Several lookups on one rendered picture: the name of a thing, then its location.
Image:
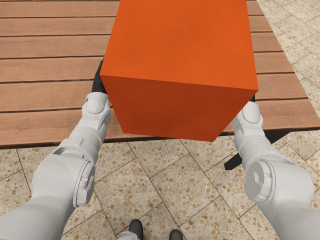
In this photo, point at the robot right forearm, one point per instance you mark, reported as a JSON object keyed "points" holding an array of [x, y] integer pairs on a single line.
{"points": [[250, 140]]}

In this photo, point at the robot left forearm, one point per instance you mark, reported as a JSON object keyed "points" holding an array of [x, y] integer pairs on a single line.
{"points": [[87, 138]]}

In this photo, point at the right robot foot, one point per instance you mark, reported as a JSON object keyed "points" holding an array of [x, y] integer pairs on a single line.
{"points": [[175, 234]]}

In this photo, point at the carton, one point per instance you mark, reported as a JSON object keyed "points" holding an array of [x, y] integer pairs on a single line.
{"points": [[179, 69]]}

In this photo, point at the left robot hand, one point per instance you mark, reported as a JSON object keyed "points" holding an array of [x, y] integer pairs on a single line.
{"points": [[97, 82]]}

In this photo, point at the robot foot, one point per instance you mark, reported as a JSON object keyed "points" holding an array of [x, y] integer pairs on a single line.
{"points": [[137, 228], [175, 234]]}

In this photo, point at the right robot upper arm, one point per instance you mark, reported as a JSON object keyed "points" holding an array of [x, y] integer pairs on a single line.
{"points": [[284, 194]]}

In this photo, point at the left robot upper arm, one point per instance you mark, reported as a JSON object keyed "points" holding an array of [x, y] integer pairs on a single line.
{"points": [[62, 184]]}

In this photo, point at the left robot foot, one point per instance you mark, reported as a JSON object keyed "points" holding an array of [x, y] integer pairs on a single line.
{"points": [[137, 228]]}

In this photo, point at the right robot hand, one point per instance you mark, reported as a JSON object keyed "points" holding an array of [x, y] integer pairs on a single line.
{"points": [[252, 99]]}

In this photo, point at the table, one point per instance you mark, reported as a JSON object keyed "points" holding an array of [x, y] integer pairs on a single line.
{"points": [[50, 51]]}

